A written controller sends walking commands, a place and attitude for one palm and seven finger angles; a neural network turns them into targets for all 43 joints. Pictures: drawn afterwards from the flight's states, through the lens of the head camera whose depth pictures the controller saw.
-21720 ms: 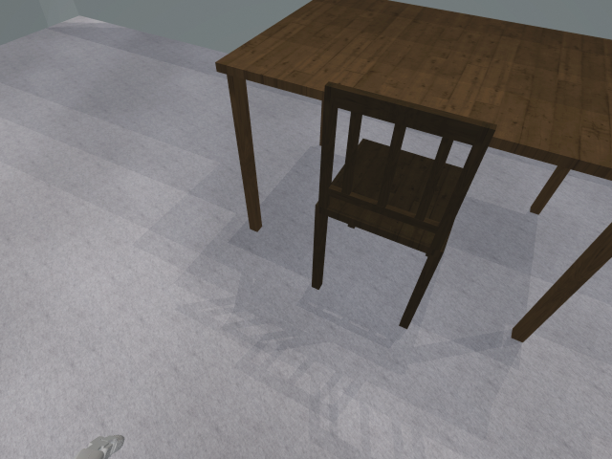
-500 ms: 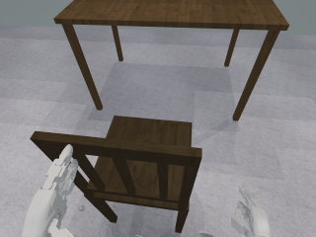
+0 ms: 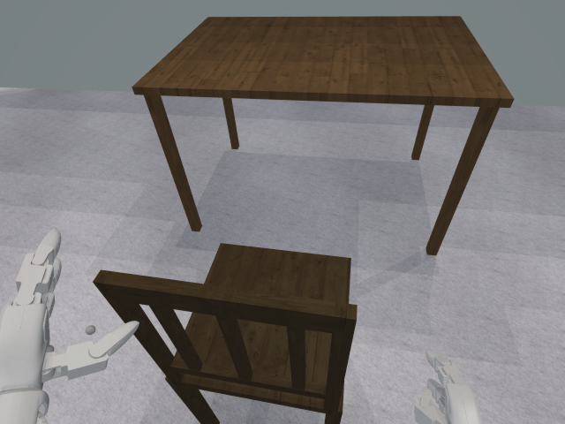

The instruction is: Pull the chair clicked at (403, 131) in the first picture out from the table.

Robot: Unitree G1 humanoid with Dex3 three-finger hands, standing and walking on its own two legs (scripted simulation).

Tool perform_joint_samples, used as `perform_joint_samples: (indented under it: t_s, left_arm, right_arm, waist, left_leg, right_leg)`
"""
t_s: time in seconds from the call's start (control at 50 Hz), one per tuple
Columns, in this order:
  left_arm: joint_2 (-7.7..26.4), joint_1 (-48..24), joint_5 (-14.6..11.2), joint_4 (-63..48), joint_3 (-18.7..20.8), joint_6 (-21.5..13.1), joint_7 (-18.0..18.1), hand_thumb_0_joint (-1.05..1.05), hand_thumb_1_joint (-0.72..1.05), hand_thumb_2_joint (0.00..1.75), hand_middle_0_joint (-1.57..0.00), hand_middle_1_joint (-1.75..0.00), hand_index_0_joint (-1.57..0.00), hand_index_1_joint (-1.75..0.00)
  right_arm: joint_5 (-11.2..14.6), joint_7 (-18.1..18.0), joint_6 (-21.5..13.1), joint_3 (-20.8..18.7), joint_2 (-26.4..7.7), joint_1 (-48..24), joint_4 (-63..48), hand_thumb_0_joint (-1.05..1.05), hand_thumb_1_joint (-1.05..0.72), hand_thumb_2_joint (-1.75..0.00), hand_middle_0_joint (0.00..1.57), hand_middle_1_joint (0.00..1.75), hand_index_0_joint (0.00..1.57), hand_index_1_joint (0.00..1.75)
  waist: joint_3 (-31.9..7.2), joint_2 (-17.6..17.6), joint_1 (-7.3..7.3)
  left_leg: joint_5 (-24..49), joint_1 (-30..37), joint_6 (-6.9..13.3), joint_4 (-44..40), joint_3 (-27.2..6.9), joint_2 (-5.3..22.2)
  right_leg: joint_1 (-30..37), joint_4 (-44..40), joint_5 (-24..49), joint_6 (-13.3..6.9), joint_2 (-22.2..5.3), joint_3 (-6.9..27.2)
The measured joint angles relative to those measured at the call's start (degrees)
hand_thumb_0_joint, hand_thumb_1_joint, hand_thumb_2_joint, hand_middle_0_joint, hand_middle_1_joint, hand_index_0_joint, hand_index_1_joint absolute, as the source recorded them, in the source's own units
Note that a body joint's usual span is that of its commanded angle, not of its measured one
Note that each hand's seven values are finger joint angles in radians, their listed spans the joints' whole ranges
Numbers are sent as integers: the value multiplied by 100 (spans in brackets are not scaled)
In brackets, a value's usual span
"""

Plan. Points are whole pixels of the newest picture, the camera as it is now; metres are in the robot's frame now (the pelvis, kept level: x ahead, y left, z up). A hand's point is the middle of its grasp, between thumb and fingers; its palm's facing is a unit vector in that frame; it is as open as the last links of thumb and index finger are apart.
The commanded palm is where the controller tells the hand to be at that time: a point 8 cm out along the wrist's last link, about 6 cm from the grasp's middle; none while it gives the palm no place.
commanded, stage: draw the hand back to the body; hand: left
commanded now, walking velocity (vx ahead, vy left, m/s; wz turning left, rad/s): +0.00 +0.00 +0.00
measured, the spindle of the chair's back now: (236, 347) +0.27 +0.12 -0.10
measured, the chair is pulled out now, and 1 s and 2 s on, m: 0.67 0.67 0.67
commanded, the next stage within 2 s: step back with the hand held close in 0.62 s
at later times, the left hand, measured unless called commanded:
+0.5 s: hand (75, 292) +0.21 +0.25 +0.16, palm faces +0.44 -0.78 -0.43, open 7.5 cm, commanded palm +0.15 +0.30 +0.19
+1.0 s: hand (81, 290) +0.21 +0.26 +0.15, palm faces +0.32 -0.79 -0.53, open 7.4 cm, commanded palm +0.15 +0.30 +0.19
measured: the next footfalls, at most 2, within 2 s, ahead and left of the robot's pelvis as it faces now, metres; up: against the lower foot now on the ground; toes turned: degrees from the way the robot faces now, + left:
none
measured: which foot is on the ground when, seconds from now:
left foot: down 0.00-1.00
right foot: down 0.00-1.00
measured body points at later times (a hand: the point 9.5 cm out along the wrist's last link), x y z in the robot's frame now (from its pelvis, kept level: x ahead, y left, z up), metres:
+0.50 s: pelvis +0.01 +0.00 +0.01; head +0.00 -0.03 +0.46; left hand +0.18 +0.29 +0.19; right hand +0.19 -0.24 -0.08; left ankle -0.04 +0.13 -0.73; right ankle +0.02 -0.13 -0.73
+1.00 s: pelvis -0.01 +0.01 +0.01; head +0.02 -0.02 +0.46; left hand +0.19 +0.30 +0.18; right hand +0.16 -0.24 -0.09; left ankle -0.04 +0.13 -0.73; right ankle +0.02 -0.13 -0.73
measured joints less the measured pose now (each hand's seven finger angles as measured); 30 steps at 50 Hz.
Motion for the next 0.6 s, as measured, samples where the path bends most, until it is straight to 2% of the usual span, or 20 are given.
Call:
perform_joint_samples:
  t_s: [0.32, 0.46, 0.6]
  left_arm:
    - [185, -637, -59, 96, 858, -219, -12, 0, 72, 82, -19, -27, -19, -27]
    - [9, -547, -72, 255, 709, -186, -90, 1, 85, 88, -20, -29, -20, -29]
    - [90, -421, -52, 43, 642, -142, -98, 1, 88, 90, -21, -30, -21, -30]
  right_arm:
    - [-29, 117, 68, -152, -108, -128, 359, 1, -90, -90, 20, 30, 20, 30]
    - [-19, 161, 181, -220, -127, -173, 375, 1, -90, -90, 20, 30, 20, 30]
    - [-23, 135, 120, -200, -99, -100, 397, 1, -90, -90, 20, 30, 20, 30]
  waist:
    - [182, 28, 57]
    - [236, 13, 0]
    - [231, -40, 49]
  left_leg:
    - [297, 596, -25, -766, 92, 57]
    - [339, 627, -10, -854, 148, 61]
    - [346, 687, -3, -888, 163, 58]
  right_leg:
    - [506, -631, 245, -23, 70, 62]
    - [515, -716, 305, -11, 80, 113]
    - [580, -769, 326, -2, 79, 126]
